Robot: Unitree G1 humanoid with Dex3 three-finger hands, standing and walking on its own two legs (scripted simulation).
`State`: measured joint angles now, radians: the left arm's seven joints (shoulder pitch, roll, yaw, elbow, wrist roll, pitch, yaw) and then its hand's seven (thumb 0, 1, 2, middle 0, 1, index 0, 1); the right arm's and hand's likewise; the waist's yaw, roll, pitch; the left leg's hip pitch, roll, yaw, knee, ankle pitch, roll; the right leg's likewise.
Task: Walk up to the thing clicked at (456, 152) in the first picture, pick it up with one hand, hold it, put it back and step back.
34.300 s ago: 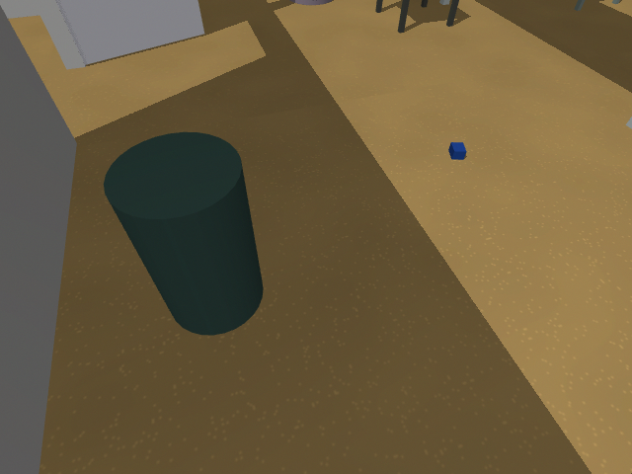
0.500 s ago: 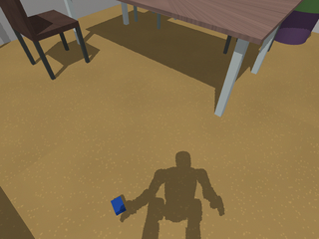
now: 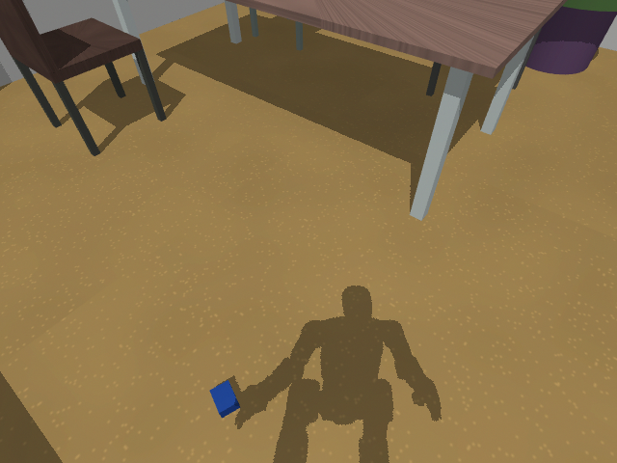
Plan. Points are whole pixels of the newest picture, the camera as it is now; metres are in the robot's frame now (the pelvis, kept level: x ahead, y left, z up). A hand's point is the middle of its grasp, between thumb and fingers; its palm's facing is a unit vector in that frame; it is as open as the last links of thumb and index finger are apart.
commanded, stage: stand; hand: left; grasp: from above
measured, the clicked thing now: (225, 398) +0.43 +0.29 -0.75
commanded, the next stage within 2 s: step back in 1.24 s
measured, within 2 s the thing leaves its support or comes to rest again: neither
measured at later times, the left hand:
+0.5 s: hand out of the picture +0.08 +0.22 -0.17, palm faces -0.02 -0.96 -0.28, open 7.3 cm
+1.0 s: hand out of the picture +0.09 +0.25 -0.16, palm faces -0.01 -0.94 -0.33, open 7.3 cm
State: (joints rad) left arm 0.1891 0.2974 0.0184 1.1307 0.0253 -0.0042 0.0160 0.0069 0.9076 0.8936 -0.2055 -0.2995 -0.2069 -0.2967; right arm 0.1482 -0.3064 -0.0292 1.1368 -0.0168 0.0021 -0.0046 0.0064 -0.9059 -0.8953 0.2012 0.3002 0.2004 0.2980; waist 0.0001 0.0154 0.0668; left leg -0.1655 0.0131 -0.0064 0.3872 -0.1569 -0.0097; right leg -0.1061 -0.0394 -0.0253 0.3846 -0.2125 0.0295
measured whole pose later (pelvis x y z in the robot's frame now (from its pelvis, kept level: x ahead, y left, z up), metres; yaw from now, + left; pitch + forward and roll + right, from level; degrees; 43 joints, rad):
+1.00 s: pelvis +0.02 +0.00 +0.00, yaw +0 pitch -3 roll +0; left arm 0.13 0.32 0.03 1.12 0.02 0.00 0.01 0.01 0.91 0.89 -0.21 -0.30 -0.21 -0.30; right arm 0.11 -0.31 -0.02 1.14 -0.01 -0.01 -0.01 0.01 -0.91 -0.90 0.20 0.30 0.20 0.30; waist 0.00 0.00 0.07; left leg -0.13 0.01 0.00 0.35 -0.17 -0.01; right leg -0.07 -0.04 -0.02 0.34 -0.22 0.03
